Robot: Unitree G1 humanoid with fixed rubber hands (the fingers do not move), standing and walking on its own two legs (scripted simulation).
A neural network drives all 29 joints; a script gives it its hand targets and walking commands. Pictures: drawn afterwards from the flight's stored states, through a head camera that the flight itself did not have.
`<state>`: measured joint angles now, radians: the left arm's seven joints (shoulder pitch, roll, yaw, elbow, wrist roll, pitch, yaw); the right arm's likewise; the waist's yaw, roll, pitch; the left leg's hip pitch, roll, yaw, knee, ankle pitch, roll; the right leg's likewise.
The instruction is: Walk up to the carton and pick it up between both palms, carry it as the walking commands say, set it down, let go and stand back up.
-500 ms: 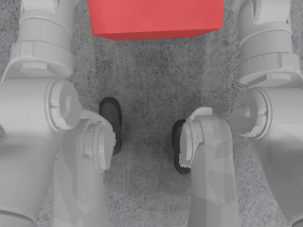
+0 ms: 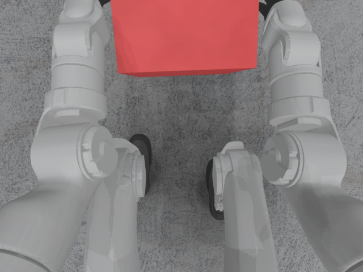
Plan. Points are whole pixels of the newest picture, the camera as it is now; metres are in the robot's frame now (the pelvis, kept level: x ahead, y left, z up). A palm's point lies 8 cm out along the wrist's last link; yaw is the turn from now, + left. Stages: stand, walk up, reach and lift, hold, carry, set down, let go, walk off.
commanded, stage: reach and lift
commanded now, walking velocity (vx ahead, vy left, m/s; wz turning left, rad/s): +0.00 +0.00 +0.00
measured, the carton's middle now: (182, 12) +0.56 +0.03 -0.18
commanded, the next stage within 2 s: none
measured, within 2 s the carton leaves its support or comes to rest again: neither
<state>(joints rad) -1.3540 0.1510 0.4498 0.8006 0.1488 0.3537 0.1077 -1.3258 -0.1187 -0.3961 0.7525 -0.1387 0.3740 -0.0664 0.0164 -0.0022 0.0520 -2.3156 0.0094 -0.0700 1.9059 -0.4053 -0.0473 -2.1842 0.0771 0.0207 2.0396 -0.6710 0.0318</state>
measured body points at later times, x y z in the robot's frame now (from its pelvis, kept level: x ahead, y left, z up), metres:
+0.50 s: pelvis +0.00 +0.00 +0.05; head +0.31 +0.02 +0.37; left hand +0.54 +0.18 -0.05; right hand +0.54 -0.13 -0.05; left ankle +0.14 +0.14 -0.39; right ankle +0.07 -0.12 -0.39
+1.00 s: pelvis +0.00 +0.01 +0.10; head +0.28 +0.03 +0.46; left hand +0.51 +0.18 +0.03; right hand +0.52 -0.12 +0.03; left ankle +0.14 +0.14 -0.39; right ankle +0.07 -0.12 -0.39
